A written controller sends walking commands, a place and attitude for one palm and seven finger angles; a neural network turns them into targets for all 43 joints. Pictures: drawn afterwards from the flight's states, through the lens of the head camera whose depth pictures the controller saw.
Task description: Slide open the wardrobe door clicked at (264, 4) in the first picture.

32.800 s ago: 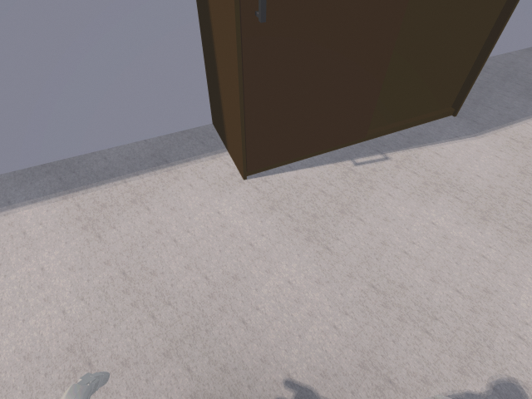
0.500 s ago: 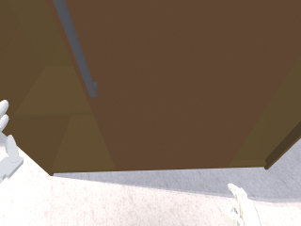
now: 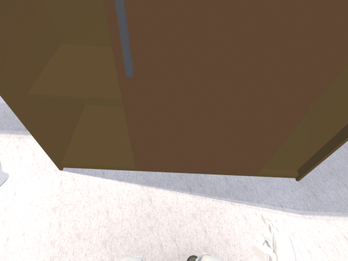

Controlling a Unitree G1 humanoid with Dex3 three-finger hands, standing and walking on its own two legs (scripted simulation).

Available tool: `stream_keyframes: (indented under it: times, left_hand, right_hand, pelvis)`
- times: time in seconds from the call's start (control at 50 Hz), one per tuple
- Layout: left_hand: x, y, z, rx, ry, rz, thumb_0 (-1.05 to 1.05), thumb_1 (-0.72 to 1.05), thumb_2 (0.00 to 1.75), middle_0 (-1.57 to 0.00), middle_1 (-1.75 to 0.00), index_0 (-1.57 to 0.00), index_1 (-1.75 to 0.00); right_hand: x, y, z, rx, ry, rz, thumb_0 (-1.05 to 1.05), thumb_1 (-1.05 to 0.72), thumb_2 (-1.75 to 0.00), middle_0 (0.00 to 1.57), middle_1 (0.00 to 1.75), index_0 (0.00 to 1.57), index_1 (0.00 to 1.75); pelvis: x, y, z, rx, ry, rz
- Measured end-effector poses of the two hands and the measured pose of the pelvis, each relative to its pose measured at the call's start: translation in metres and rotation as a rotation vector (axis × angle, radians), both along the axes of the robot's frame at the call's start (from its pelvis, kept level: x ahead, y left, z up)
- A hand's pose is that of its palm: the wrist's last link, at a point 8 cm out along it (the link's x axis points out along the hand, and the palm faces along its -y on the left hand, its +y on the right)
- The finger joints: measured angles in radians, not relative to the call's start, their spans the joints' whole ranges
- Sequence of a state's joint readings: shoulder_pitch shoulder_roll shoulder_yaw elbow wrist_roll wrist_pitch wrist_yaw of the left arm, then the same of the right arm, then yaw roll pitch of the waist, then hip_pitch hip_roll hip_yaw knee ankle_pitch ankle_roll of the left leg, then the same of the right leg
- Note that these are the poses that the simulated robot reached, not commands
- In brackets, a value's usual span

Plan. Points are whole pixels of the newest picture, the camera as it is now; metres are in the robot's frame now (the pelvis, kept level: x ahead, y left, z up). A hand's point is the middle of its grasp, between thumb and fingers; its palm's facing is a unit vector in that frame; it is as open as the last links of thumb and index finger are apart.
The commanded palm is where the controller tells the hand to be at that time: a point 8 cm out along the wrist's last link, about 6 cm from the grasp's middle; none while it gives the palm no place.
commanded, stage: step back with the hand held close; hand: left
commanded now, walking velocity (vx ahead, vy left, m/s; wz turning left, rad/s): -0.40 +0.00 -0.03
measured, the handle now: (124, 22) +0.65 +0.19 +0.20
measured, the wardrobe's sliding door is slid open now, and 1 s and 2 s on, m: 0.46 0.46 0.46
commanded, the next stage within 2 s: stop stepping back and stand still in 0.22 s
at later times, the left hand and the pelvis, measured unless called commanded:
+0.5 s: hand out of the picture +0.01 +0.28 +0.18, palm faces +0.67 -0.60 -0.43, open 7.4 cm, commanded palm -0.04 +0.30 +0.19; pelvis -0.12 -0.02 -0.02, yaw +11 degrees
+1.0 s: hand out of the picture +0.02 +0.28 +0.18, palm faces +0.54 -0.71 -0.45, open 7.4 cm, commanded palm -0.05 +0.30 +0.19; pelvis -0.16 -0.01 +0.00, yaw +6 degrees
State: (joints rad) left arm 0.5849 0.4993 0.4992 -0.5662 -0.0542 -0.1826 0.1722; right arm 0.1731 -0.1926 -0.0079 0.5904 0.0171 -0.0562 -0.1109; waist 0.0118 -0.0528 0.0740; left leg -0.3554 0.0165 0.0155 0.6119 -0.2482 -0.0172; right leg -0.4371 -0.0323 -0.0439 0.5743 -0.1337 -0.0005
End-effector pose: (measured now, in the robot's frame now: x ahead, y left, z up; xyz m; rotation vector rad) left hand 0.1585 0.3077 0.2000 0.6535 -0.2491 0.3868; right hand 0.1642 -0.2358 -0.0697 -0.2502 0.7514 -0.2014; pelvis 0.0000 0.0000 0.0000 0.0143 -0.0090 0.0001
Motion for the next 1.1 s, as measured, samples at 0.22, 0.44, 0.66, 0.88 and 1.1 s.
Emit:
stream_keyframes:
  times: [0.22,0.44,0.66,0.88,1.1]
  left_hand:
    - [-0.084,0.011,-0.015,-0.089,-0.163,0.107,0.01,0.89,0.90,-0.21,-0.31,-0.22,-0.30]
    - [-0.185,-0.002,-0.003,-0.001,-0.178,0.207,0.01,0.89,0.90,-0.21,-0.31,-0.21,-0.30]
    - [-0.193,-0.011,0.005,-0.159,-0.082,0.214,0.01,0.89,0.90,-0.21,-0.30,-0.21,-0.30]
    - [-0.196,0.002,-0.003,-0.075,-0.008,0.096,0.01,0.89,0.90,-0.22,-0.31,-0.22,-0.30]
    - [-0.181,-0.003,-0.015,-0.160,-0.060,0.079,0.01,0.89,0.90,-0.21,-0.30,-0.21,-0.30]
  right_hand:
    - [-0.036,0.033,-0.015,-0.010,0.009,0.183,0.02,-0.90,-0.90,0.20,0.30,0.21,0.30]
    - [-0.061,0.042,-0.030,0.101,-0.086,0.256,0.02,-0.90,-0.90,0.20,0.30,0.21,0.30]
    - [-0.117,0.013,0.007,0.084,-0.046,0.229,0.02,-0.90,-0.90,0.20,0.30,0.21,0.30]
    - [-0.167,-0.018,0.013,-0.018,-0.030,0.068,0.02,-0.90,-0.90,0.20,0.30,0.20,0.29]
    - [-0.176,0.002,-0.009,0.037,0.048,0.098,0.02,-0.90,-0.90,0.20,0.30,0.20,0.30]
  pelvis:
    - [-0.052,0.005,-0.015,0.000,-0.029,0.140]
    - [-0.105,-0.018,-0.029,0.006,-0.042,0.197]
    - [-0.146,-0.023,0.019,0.057,-0.006,0.151]
    - [-0.160,-0.008,0.010,0.014,0.006,0.099]
    - [-0.164,-0.004,0.004,-0.025,-0.020,0.085]
